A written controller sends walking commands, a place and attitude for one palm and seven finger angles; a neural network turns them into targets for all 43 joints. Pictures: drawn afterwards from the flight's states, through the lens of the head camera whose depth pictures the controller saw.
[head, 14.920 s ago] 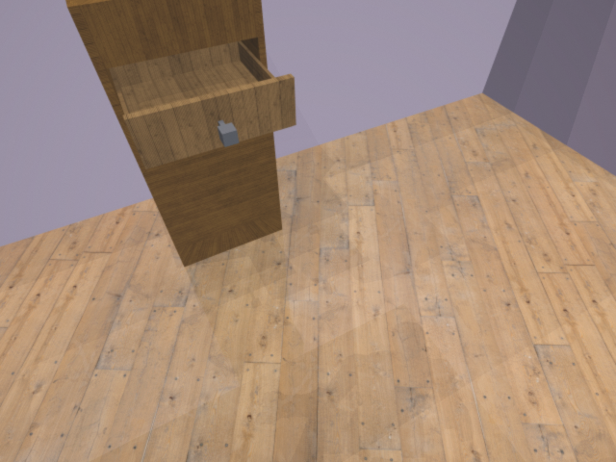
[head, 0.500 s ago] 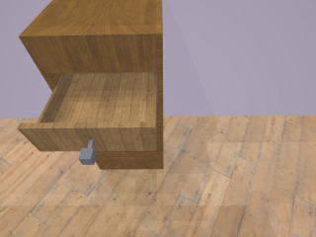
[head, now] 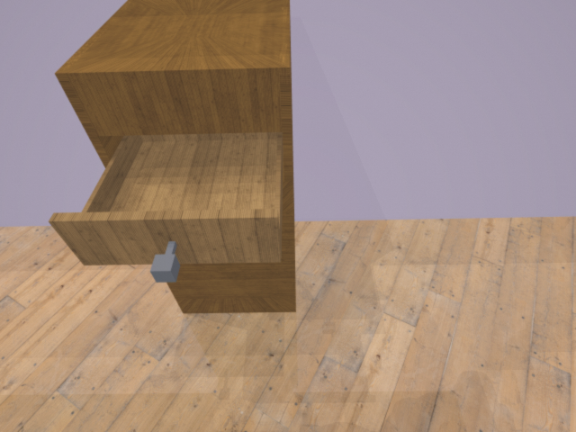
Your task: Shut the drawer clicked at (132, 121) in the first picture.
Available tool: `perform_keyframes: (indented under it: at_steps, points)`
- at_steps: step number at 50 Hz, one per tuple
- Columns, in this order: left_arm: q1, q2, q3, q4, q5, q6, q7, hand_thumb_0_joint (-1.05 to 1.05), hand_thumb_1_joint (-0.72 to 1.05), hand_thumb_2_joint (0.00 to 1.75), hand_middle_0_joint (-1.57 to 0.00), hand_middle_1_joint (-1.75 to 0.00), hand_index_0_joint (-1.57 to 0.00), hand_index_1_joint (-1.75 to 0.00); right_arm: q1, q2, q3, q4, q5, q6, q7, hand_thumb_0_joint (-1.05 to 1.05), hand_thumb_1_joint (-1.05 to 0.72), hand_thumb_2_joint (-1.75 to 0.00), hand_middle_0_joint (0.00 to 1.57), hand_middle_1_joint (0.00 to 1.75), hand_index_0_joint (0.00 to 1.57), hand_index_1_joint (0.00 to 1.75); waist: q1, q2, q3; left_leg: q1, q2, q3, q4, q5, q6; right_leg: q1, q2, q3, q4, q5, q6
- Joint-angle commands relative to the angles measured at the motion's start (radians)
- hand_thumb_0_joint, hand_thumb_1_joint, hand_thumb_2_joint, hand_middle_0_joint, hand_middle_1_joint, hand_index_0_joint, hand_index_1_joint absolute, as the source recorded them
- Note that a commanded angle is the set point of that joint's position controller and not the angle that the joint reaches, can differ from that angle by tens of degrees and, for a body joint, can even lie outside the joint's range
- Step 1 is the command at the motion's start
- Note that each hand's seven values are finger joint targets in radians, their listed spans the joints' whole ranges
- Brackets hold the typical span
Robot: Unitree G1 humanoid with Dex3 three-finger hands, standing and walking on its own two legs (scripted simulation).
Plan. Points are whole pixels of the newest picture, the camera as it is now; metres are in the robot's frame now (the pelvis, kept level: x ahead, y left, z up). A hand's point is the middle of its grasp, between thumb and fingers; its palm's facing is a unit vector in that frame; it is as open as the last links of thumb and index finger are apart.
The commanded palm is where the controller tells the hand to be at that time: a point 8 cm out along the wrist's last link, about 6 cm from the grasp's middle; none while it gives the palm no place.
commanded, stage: come to a stop and stand still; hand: left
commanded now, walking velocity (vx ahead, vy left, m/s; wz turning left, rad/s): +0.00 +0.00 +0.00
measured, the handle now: (168, 259) +0.39 +0.24 -0.02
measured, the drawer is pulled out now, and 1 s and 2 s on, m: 0.24 0.24 0.24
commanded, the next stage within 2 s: look again from close up in 0.12 s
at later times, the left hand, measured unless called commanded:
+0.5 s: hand out of the picture +0.02 +0.17 -0.16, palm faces +0.00 -0.98 -0.21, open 7.3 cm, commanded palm none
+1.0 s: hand (170, 380) +0.20 +0.18 -0.03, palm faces +0.24 -0.96 -0.14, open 7.0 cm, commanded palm +0.13 +0.22 -0.05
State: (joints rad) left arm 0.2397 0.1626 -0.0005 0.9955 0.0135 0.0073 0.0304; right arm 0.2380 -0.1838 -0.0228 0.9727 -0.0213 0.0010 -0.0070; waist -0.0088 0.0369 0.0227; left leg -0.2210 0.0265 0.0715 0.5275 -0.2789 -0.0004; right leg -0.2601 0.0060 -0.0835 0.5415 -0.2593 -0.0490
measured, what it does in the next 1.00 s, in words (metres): stands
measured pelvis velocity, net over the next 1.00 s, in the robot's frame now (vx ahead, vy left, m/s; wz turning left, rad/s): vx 0.03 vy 0.00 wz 0.03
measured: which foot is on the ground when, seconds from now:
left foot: down 0.00-1.00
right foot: down 0.00-1.00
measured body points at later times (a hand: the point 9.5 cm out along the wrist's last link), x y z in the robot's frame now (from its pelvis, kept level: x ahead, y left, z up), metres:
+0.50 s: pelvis +0.02 +0.00 +0.01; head +0.04 -0.02 +0.46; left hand +0.02 +0.22 -0.15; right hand -0.02 -0.21 -0.16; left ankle +0.00 +0.12 -0.73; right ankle +0.02 -0.09 -0.73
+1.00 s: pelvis +0.03 +0.00 -0.01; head +0.03 -0.02 +0.44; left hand +0.18 +0.23 -0.02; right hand +0.13 -0.26 -0.13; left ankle +0.00 +0.12 -0.73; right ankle +0.02 -0.09 -0.73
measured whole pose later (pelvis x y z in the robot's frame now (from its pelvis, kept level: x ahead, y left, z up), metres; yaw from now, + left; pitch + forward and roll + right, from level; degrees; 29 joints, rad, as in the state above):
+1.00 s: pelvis +0.03 +0.00 -0.01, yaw +2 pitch +3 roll +1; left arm 0.45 0.15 0.02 0.20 -0.16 -0.17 0.08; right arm 0.29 -0.26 -0.03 0.83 0.02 -0.26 -0.07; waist -0.02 0.05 -0.04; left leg -0.30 0.01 0.03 0.59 -0.33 0.00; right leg -0.33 -0.02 -0.11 0.61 -0.33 -0.04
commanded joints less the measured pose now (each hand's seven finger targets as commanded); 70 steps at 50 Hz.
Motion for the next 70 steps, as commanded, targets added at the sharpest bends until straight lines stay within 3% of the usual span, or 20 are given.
perform_keyframes:
  at_steps: [1, 8, 16, 40, 41, 42, 43, 44, 45, 46, 48, 49, 51, 53, 55, 59, 63, 66, 69, 70]
  points:
    - [0.041, 0.132, 0.021, -0.036, -0.001, -0.023, 0.0, 0.0, 0.9, 0.9, -0.2, -0.3, -0.2, -0.3, 0.041, -0.091, 0.004, -0.027, -0.003, -0.014, -0.007, 0.0, -0.9, -0.9, 0.2, 0.3, 0.2, 0.3, 0.019, -0.028, 0.069, -0.106, 0.077, -0.128, -0.232, -0.135, 0.042, 0.026, -0.09, 0.16, -0.192, -0.142, 0.003]
    - [0.034, 0.134, 0.011, 0.005, -0.008, -0.034, -0.004, 0.0, 0.9, 0.9, -0.2, -0.3, -0.2, -0.3, 0.116, -0.079, 0.023, 0.052, 0.0, -0.019, -0.008, 0.0, -0.9, -0.9, 0.2, 0.3, 0.2, 0.3, -0.002, -0.05, 0.059, -0.018, 0.058, -0.089, -0.203, -0.031, 0.028, -0.014, -0.116, 0.184, -0.244, -0.164, -0.006]
    - [0.069, 0.11, 0.003, 0.071, -0.011, -0.045, 0.0, 0.0, 0.9, 0.9, -0.2, -0.3, -0.2, -0.3, 0.143, -0.059, 0.035, 0.124, 0.007, -0.034, -0.018, 0.0, -0.9, -0.9, 0.2, 0.3, 0.2, 0.3, 0.009, -0.042, 0.018, 0.012, 0.076, -0.085, -0.199, 0.103, 0.025, 0.076, -0.118, 0.151, -0.192, 0.077, -0.006]
    - [0.102, 0.086, 0.003, 0.112, -0.004, -0.046, 0.008, 0.0, 0.9, 0.9, -0.2, -0.3, -0.2, -0.3, 0.115, -0.043, 0.031, 0.16, 0.009, -0.035, -0.033, 0.0, -0.9, -0.9, 0.2, 0.3, 0.2, 0.3, 0.01, -0.038, 0.029, 0.071, 0.086, -0.076, -0.182, 0.211, 0.023, 0.092, -0.12, 0.134, -0.167, 0.274, -0.001]
    - [0.195, 0.111, 0.015, 0.151, 0.006, -0.061, 0.052, 0.0, 0.9, 0.9, -0.2, -0.3, -0.2, -0.3, 0.002, -0.076, 0.015, 0.089, 0.021, -0.038, -0.023, 0.0, -0.9, -0.9, 0.2, 0.3, 0.2, 0.3, 0.052, -0.122, 0.055, -0.055, 0.089, -0.019, 0.072, 0.188, -0.007, 0.109, -0.196, 0.201, -0.16, 0.793, 0.071]
    - [-0.548, 0.294, 0.07, -1.373, -0.212, -0.292, 0.026, 0.0, 0.9, 0.9, -0.22, -0.32, -0.22, -0.32, 0.025, -0.256, -0.003, -0.265, 0.066, -0.195, -0.071, 0.0, -0.9, -0.9, 0.2, 0.3, 0.2, 0.3, -0.074, 0.073, -0.43, 0.212, -0.027, -0.045, -0.096, 0.284, 0.039, 0.198, -0.108, 0.17, -0.079, 0.593, 0.024]
    - [-0.126, 0.238, 0.091, -1.133, -0.12, -0.246, 0.078, 0.0, 0.9, 0.9, -0.24, -0.34, -0.24, -0.34, -0.055, -0.171, 0.005, -0.225, 0.04, -0.27, -0.101, 0.0, -0.9, -0.9, 0.2, 0.3, 0.2, 0.3, 0.021, 0.251, -0.438, 0.242, -0.012, -0.028, -0.103, 0.42, 0.045, 0.181, -0.04, 0.119, -0.043, 0.354, -0.005]
    - [0.136, 0.017, -0.03, -0.99, -0.15, -0.112, 0.113, 0.0, 0.9, 0.9, -0.26, -0.37, -0.26, -0.37, -0.055, -0.139, -0.012, -0.244, 0.069, -0.298, -0.095, 0.0, -0.9, -0.9, 0.2, 0.3, 0.2, 0.3, -0.004, 0.18, -0.236, 0.117, 0.012, -0.07, -0.095, 0.455, 0.019, 0.074, -0.03, 0.052, -0.053, 0.215, 0.004]
    - [0.131, -0.085, -0.1, -0.992, -0.17, -0.106, 0.086, 0.0, 0.9, 0.9, -0.28, -0.39, -0.28, -0.39, -0.015, -0.159, -0.003, -0.218, 0.07, -0.305, -0.087, 0.0, -0.9, -0.9, 0.2, 0.3, 0.2, 0.3, -0.026, 0.036, -0.128, 0.076, 0.009, -0.064, -0.055, 0.376, 0.029, -0.003, -0.028, 0.023, -0.059, 0.225, 0.023]
    - [0.052, -0.011, -0.042, -1.045, -0.183, -0.152, 0.075, 0.0, 0.9, 0.9, -0.3, -0.41, -0.3, -0.41, -0.049, -0.19, -0.021, -0.276, 0.06, -0.326, -0.083, 0.0, -0.9, -0.9, 0.2, 0.3, 0.2, 0.3, -0.052, -0.077, -0.021, -0.005, -0.005, -0.091, -0.015, 0.26, 0.037, -0.097, -0.027, 0.015, -0.054, 0.178, 0.036]
    - [0.168, -0.02, 0.006, -0.947, -0.181, -0.259, 0.021, 0.0, 0.9, 0.9, -0.34, -0.45, -0.34, -0.45, -0.041, -0.195, -0.045, -0.33, 0.028, -0.344, -0.071, 0.0, -0.9, -0.9, 0.2, 0.3, 0.2, 0.3, -0.044, -0.261, -0.038, -0.138, -0.024, -0.083, 0.076, 0.12, 0.034, -0.224, -0.024, 0.001, -0.004, 0.028, 0.053]
    - [0.29, -0.05, 0.01, -0.91, -0.188, -0.321, -0.022, 0.0, 0.9, 0.9, -0.36, -0.47, -0.36, -0.47, -0.067, -0.185, -0.051, -0.375, 0.027, -0.352, -0.056, 0.0, -0.9, -0.9, 0.2, 0.3, 0.2, 0.3, 0.006, -0.227, -0.051, -0.196, -0.036, -0.075, 0.108, 0.101, 0.022, -0.228, -0.027, 0.007, 0.044, 0.013, 0.044]
    - [0.444, -0.081, 0.029, -0.874, -0.222, -0.469, -0.131, 0.0, 0.9, 0.9, -0.4, -0.52, -0.4, -0.52, -0.097, -0.173, -0.06, -0.432, 0.022, -0.353, -0.021, 0.0, -0.9, -0.9, 0.2, 0.3, 0.2, 0.3, 0.061, -0.289, -0.119, -0.347, -0.044, -0.063, 0.204, 0.079, 0.001, -0.24, -0.023, 0.017, 0.171, 0.059, 0.04]
    - [0.465, -0.025, 0.094, -0.898, -0.241, -0.627, -0.249, 0.0, 0.9, 0.9, -0.44, -0.56, -0.44, -0.56, -0.127, -0.175, -0.075, -0.476, 0.02, -0.342, 0.012, 0.0, -0.9, -0.9, 0.2, 0.3, 0.2, 0.3, 0.072, -0.234, -0.187, -0.462, -0.056, -0.051, 0.311, 0.067, -0.013, -0.252, -0.036, 0.051, 0.285, 0.154, 0.036]
    - [0.497, 0.054, 0.164, -0.925, -0.224, -0.636, -0.287, 0.0, 0.9, 0.9, -0.48, -0.6, -0.48, -0.6, -0.153, -0.177, -0.084, -0.541, 0.03, -0.305, 0.027, 0.0, -0.9, -0.9, 0.2, 0.3, 0.2, 0.3, 0.104, -0.12, -0.237, -0.497, -0.068, -0.016, 0.352, 0.069, -0.004, -0.243, -0.046, 0.083, 0.328, 0.154, 0.019]
    - [0.28, 0.08, 0.134, -1.215, -0.229, -0.512, -0.229, 0.0, 0.9, 0.9, -0.56, -0.69, -0.56, -0.69, -0.174, -0.166, -0.062, -0.66, 0.044, -0.236, -0.001, 0.0, -0.9, -0.9, 0.2, 0.3, 0.2, 0.3, 0.066, -0.034, -0.269, -0.533, -0.069, -0.021, 0.38, -0.039, 0.019, -0.314, -0.033, 0.125, 0.307, -0.066, 0.019]
    - [0.167, 0.067, 0.103, -1.417, -0.211, -0.566, -0.147, 0.0, 0.9, 0.9, -0.64, -0.78, -0.64, -0.78, -0.074, -0.144, -0.046, -0.662, 0.034, -0.233, -0.023, 0.0, -0.9, -0.9, 0.2, 0.3, 0.2, 0.3, 0.0, 0.018, -0.318, -0.476, -0.035, -0.068, 0.425, -0.011, 0.034, -0.368, -0.017, 0.11, 0.322, -0.042, 0.022]
    - [0.078, 0.05, 0.024, -1.433, -0.203, -0.605, -0.177, 0.0, 0.9, 0.9, -0.7, -0.84, -0.7, -0.84, -0.057, -0.152, -0.025, -0.633, 0.029, -0.26, -0.034, 0.0, -0.9, -0.9, 0.2, 0.3, 0.2, 0.3, -0.052, 0.043, -0.304, -0.464, -0.019, -0.095, 0.445, -0.047, 0.036, -0.447, -0.009, 0.092, 0.328, -0.098, 0.022]
    - [0.084, 0.065, 0.004, -1.311, -0.214, -0.539, -0.235, 0.0, 0.9, 0.9, -0.76, -0.91, -0.76, -0.91, -0.067, -0.171, -0.006, -0.613, 0.041, -0.28, -0.045, 0.0, -0.9, -0.9, 0.2, 0.3, 0.2, 0.3, -0.065, -0.029, -0.243, -0.518, -0.015, -0.116, 0.429, -0.134, 0.038, -0.455, -0.006, 0.098, 0.284, -0.226, 0.028]
    - [0.106, 0.083, 0.028, -1.289, -0.222, -0.502, -0.25, 0.0, 0.9, 0.9, -0.78, -0.93, -0.78, -0.93, -0.064, -0.172, -0.005, -0.618, 0.048, -0.279, -0.049, 0.0, -0.9, -0.9, 0.2, 0.3, 0.2, 0.3, -0.049, -0.043, -0.259, -0.528, -0.02, -0.112, 0.419, -0.146, 0.035, -0.422, -0.012, 0.107, 0.264, -0.254, 0.032]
